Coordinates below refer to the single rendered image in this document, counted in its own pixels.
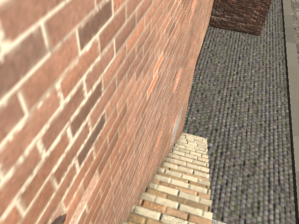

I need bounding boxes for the stairs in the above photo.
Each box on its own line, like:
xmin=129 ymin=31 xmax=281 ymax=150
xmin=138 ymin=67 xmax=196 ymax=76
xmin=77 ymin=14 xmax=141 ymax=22
xmin=121 ymin=133 xmax=213 ymax=224

